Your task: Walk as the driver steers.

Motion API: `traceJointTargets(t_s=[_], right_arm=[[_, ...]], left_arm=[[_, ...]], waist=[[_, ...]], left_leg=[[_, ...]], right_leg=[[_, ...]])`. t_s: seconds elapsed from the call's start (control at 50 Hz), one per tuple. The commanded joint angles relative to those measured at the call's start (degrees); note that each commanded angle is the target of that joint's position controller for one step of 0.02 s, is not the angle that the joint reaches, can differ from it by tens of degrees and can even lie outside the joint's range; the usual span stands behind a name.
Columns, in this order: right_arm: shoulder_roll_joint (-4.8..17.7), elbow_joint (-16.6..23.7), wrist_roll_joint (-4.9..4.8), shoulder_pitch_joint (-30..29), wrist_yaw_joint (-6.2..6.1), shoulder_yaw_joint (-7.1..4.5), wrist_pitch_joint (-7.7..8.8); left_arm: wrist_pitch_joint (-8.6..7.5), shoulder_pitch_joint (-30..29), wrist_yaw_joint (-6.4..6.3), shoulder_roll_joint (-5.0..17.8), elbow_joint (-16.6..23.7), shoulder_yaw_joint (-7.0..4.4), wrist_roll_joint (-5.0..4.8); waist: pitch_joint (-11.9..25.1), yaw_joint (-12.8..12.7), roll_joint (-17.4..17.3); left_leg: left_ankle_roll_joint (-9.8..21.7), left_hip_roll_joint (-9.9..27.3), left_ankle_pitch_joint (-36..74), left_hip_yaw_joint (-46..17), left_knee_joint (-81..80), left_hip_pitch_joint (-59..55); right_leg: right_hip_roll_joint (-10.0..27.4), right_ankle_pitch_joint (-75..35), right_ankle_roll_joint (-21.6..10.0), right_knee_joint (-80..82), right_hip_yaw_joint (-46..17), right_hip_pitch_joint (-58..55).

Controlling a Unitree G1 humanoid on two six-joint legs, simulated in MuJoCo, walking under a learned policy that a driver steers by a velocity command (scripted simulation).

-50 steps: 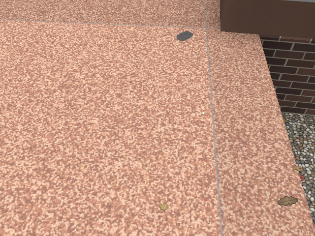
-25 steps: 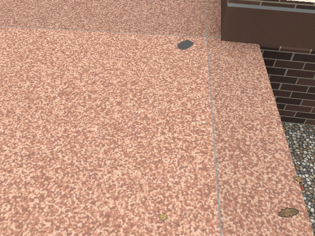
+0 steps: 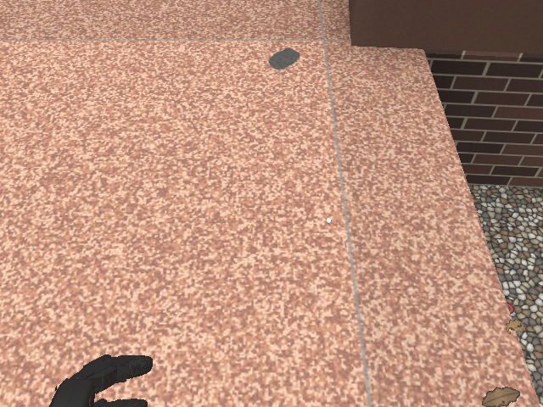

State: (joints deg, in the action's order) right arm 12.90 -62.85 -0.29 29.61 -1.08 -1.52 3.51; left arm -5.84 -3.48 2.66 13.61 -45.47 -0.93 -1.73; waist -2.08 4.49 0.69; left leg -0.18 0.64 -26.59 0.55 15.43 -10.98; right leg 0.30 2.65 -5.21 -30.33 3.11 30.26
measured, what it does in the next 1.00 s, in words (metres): walks ahead: left foot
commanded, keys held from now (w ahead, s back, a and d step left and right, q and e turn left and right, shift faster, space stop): w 1.00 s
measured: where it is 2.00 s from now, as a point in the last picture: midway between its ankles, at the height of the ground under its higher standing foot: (259, 172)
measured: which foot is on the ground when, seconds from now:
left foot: down 0.00-0.02, up 0.04-0.52, down 0.54-1.00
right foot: down 0.00-0.56, up 0.58-1.00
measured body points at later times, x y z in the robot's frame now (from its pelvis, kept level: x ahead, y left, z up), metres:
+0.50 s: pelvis +0.28 +0.00 +0.02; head +0.31 +0.01 +0.47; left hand +0.24 +0.27 -0.12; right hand +0.49 -0.22 -0.08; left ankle +0.45 +0.13 -0.69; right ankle +0.15 -0.10 -0.71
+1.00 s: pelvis +0.56 +0.02 +0.03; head +0.58 +0.02 +0.47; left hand +0.76 +0.25 -0.08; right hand +0.53 -0.25 -0.11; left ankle +0.45 +0.13 -0.71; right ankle +0.75 -0.13 -0.68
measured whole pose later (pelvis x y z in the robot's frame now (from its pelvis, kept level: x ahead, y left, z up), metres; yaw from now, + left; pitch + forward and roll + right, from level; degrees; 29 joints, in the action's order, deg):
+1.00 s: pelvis +0.56 +0.02 +0.03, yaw -1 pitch +2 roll +2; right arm 14.3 -56.5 -0.8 21.3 -0.2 -3.1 4.8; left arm -4.4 1.8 1.4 14.2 -49.3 -2.2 -0.9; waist -0.7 4.2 2.5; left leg 1.7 -3.1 -15.2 3.4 10.8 -2.5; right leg 5.4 -2.9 -1.2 -32.5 -0.7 35.7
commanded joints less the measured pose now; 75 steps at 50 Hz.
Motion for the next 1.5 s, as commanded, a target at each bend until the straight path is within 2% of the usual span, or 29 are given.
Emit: traceJointTargets(t_s=[0.02, 0.04, 0.06, 0.08, 0.1, 0.14, 0.28, 0.44, 0.5, 0.54, 0.56, 0.58, 0.6, 0.62, 0.64, 0.68, 0.78, 0.88, 0.98, 1.04, 1.08, 1.1, 1.12, 1.14, 1.16, 1.2, 1.22, 1.32, 1.5], right_arm=[[3.01, 5.20, 1.30, 2.75, 0.65, 0.20, 0.53], [0.08, 3.98, 0.03, 4.62, 1.18, 1.15, 2.18], [5.99, 5.88, -1.67, -1.39, 1.51, -0.48, 3.60], [8.01, 7.80, -2.69, -7.12, 1.37, -0.97, 4.24], [7.69, 8.33, -2.30, -9.51, 0.84, -1.17, 4.20], [5.76, 7.93, -1.11, -7.54, 0.18, -1.65, 2.59], [5.39, 13.14, 0.20, -19.22, 0.09, -2.17, 1.45], [4.75, 18.40, -0.86, -33.72, 2.48, -1.09, 2.60], [7.05, 18.92, -1.01, -31.43, 3.23, -1.81, 3.06], [11.41, 14.80, -0.91, -16.96, 2.81, -4.19, 3.16], [16.07, 12.60, -0.12, -5.82, 2.22, -5.48, 2.97], [18.94, 11.04, -0.03, -2.88, 2.62, -6.06, 2.56], [12.75, 11.76, -0.26, -4.11, 2.69, -4.33, 2.70], [10.58, 12.80, -0.25, -9.25, 2.48, -3.59, 2.87], [9.49, 13.90, 0.00, -14.08, 2.48, -3.13, 2.94], [6.94, 14.14, 0.91, -17.72, 2.74, -2.37, 3.15], [9.30, 11.95, 0.47, -14.74, 2.00, -3.07, 3.36], [10.06, 10.29, -0.11, -10.84, 0.87, -3.10, 2.58], [10.72, 7.64, -0.76, -6.38, 0.57, -3.54, 1.48], [11.71, 7.52, -0.89, -7.61, 0.23, -4.10, 0.56], [10.86, 8.14, -0.58, -9.41, 0.17, -3.72, -0.14], [8.90, 9.44, 0.36, -8.35, 0.09, -2.71, -0.24], [0.79, 9.72, 0.43, -0.97, 0.83, -0.44, 1.09], [6.16, 9.08, -0.89, -3.98, 1.09, -1.49, 2.55], [9.74, 10.84, -2.38, -9.51, 1.27, -2.47, 3.51], [9.54, 11.81, -1.34, -14.60, 0.50, -2.84, 3.60], [8.88, 11.64, -0.90, -13.64, 0.37, -3.10, 2.92], [6.08, 13.04, -0.14, -16.68, 0.11, -3.02, 0.73], [4.34, 17.78, -0.72, -32.75, 1.87, -1.99, 1.63]], left_arm=[[0.59, 28.86, -1.23, 17.27, -4.98, -5.96, 1.39], [0.88, 29.83, -0.89, 14.86, -5.87, -5.12, 1.44], [0.52, 24.16, -0.72, 11.16, -5.37, -3.92, 0.97], [0.21, 18.57, -0.73, 8.82, -4.17, -3.25, 1.02], [-0.30, 14.31, -0.37, 7.36, -3.72, -2.73, 1.48], [-0.91, 11.45, 0.14, 5.11, -4.01, -2.13, 2.29], [-0.73, 18.87, -2.05, 8.73, -7.43, -2.85, 1.87], [1.04, 27.64, -2.93, 10.12, -10.82, -3.36, 0.65], [2.02, 26.68, -3.15, 11.26, -10.81, -3.92, 0.64], [2.61, 24.86, -3.14, 10.15, -9.97, -3.40, 1.10], [2.46, 25.55, -3.20, 7.95, -8.30, -2.28, 2.27], [1.08, 32.69, -2.40, -0.04, -8.40, -0.14, 1.85], [-0.30, 28.58, -2.29, 6.67, -8.77, -1.54, 0.27], [-1.21, 23.06, -2.13, 9.70, -6.90, -2.41, -1.09], [-1.45, 20.35, -2.51, 9.47, -6.38, -2.40, -0.89], [-0.53, 20.09, -2.76, 8.01, -6.43, -2.91, 0.44], [1.64, 16.45, -3.01, 5.40, -4.83, -2.77, 1.29], [0.99, 6.31, -2.33, 3.91, -1.98, -2.24, 1.27], [0.46, -0.62, -0.98, 4.57, 0.71, -1.97, 0.64], [-0.05, 1.62, -0.23, 6.62, 0.86, -2.67, 0.58], [-0.07, 14.91, -0.59, 10.21, -3.20, -4.85, 0.76], [0.05, 25.38, -1.11, 14.36, -5.58, -6.14, 1.37], [0.41, 29.39, -0.95, 18.77, -7.05, -7.06, 1.54], [0.32, 28.64, -0.83, 13.17, -6.66, -5.45, 0.95], [0.03, 23.51, -1.03, 10.70, -5.65, -4.68, 0.95], [-0.28, 15.85, -0.96, 7.58, -4.13, -3.74, 1.83], [-0.50, 14.63, -0.87, 6.21, -4.18, -3.27, 2.42], [-0.84, 17.97, -1.69, 8.69, -6.46, -3.93, 1.95], [0.60, 26.20, -2.91, 9.49, -10.25, -3.89, 0.97]], waist=[[20.30, -12.79, 5.28], [27.29, -11.71, 13.97], [16.67, -11.10, 9.97], [8.97, -9.52, 5.98], [4.48, -7.20, 1.13], [2.79, -3.37, 2.79], [-1.70, -4.56, 1.33], [-3.45, -9.05, 1.40], [-1.15, -6.35, 3.12], [7.98, 0.97, 3.12], [17.24, 4.24, -3.10], [23.87, -0.10, -18.61], [21.34, 2.11, -12.12], [13.26, 1.21, -9.76], [9.06, -0.71, -4.78], [5.21, -4.09, -4.31], [1.07, -5.11, -3.30], [-1.02, -2.26, -3.79], [-2.91, -0.65, -4.11], [-1.05, -3.20, -5.24], [6.89, -9.93, -4.90], [15.25, -13.00, 0.90], [22.15, -9.17, 16.61], [21.97, -11.07, 12.05], [13.50, -10.45, 9.18], [5.79, -7.26, 2.26], [5.14, -5.32, 3.23], [1.49, -4.27, 2.03], [-2.52, -9.27, 2.22]], left_leg=[[2.04, 2.02, 34.40, 0.68, 45.37, 35.07], [1.11, -4.94, -3.78, -5.62, 60.29, 44.79], [2.68, -1.07, -2.39, -8.64, 65.65, 50.78], [3.73, 2.02, 2.49, -6.58, 64.96, 51.61], [3.79, 4.81, 7.33, -5.43, 61.11, 48.91], [3.69, 7.70, 11.14, -5.71, 55.50, 41.74], [0.47, 8.88, 26.02, -3.77, 34.63, 50.32], [1.40, 4.75, 30.29, -1.33, 15.17, 49.11], [3.67, 2.85, 23.42, -0.28, 12.84, 43.84], [6.75, 0.03, 23.21, 2.03, 11.79, 23.14], [10.83, 10.88, 23.99, -10.38, 13.73, 4.80], [19.69, 22.45, 11.67, -37.91, 6.59, -13.19], [17.49, 21.04, 6.72, -40.44, 2.47, -11.53], [14.98, 19.38, 10.37, -31.58, 1.54, -4.21], [13.96, 17.41, 17.36, -25.02, 0.03, 4.08], [13.08, 13.95, 24.28, -17.23, -3.51, 14.76], [14.44, 12.40, 29.64, -9.84, -8.81, 19.56], [11.86, 9.49, 28.48, -3.80, -9.92, 18.81], [11.13, 13.09, 27.98, -4.07, -6.92, 10.33], [9.59, 14.90, 36.34, -4.41, -1.92, 6.19], [7.26, 10.79, 50.84, -1.02, 13.64, 9.24], [5.21, 7.18, 38.18, 1.68, 31.01, 20.40], [1.23, -4.05, 1.44, 0.98, 51.53, 44.06], [2.01, -2.55, -6.64, -7.33, 59.50, 51.05], [3.18, 0.50, -2.36, -6.90, 60.96, 55.25], [3.29, 5.70, 6.88, -4.74, 54.83, 51.09], [3.29, 7.25, 9.20, -5.22, 52.43, 47.25], [1.10, 8.55, 16.93, -4.14, 41.22, 49.02], [0.74, 4.92, 32.37, -0.64, 17.36, 49.31]], right_leg=[[15.31, 9.50, -11.08, -0.82, -24.31, -52.79], [23.28, 19.97, -16.10, 12.79, -48.38, -57.14], [20.80, 23.55, -12.66, 15.72, -43.99, -48.33], [18.99, 19.88, -10.56, 16.77, -34.37, -38.17], [16.73, 12.41, -9.37, 18.58, -26.84, -28.35], [12.69, 6.61, -7.88, 21.47, -18.19, -18.86], [10.96, 0.42, -8.53, 25.88, -10.41, -18.84], [13.09, -2.77, -6.28, 21.72, -7.44, -30.77], [14.94, -13.34, -4.78, 16.04, -7.89, -35.40], [10.52, -27.65, -2.26, -1.09, -4.19, -31.51], [6.76, -13.00, -0.19, -19.65, -1.41, -19.23], [-4.26, 26.45, 3.26, -38.17, -2.88, 3.86], [-1.70, 30.40, 2.05, -44.58, -10.71, 10.26], [1.20, 25.28, 1.04, -45.10, -9.71, 13.57], [4.33, 19.79, 1.19, -42.72, -7.92, 11.46], [7.63, 14.30, 1.83, -37.31, -7.81, 5.66], [8.85, 6.86, 4.59, -26.53, -6.40, 8.21], [6.47, -7.44, 5.22, -8.53, -3.76, 6.67], [5.07, -5.69, 3.58, -1.01, -3.92, 7.75], [3.58, 0.49, 1.33, 0.96, -3.05, 3.00], [0.07, 1.01, -1.17, 2.12, 0.00, -15.78], [8.86, 0.38, -4.57, 0.56, -10.06, -33.25], [21.58, 11.87, -14.29, 7.54, -38.14, -52.55], [21.41, 19.13, -13.59, 13.21, -44.82, -52.34], [19.75, 17.30, -10.80, 13.86, -36.42, -45.34], [15.77, 5.98, -8.49, 16.48, -24.32, -29.80], [14.18, 2.82, -7.78, 18.02, -20.88, -25.46], [13.03, -3.17, -8.97, 23.57, -13.80, -21.34], [11.47, -4.09, -6.06, 23.23, -6.67, -28.42]])
Velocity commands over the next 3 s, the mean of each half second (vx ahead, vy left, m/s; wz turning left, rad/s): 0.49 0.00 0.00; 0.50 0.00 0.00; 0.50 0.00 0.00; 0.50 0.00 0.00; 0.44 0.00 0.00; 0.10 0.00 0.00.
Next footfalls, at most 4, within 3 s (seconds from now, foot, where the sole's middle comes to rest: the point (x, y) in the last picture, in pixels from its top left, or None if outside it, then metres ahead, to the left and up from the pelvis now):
0.54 left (211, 394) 0.49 0.13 -0.75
1.10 right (301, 275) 0.79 -0.12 -0.75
1.66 left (215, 192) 1.11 0.11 -0.75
2.18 right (286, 122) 1.40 -0.13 -0.75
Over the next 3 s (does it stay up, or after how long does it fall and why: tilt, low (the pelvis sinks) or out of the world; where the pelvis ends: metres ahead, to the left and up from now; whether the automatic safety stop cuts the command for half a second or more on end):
stays up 1.49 -0.03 0.02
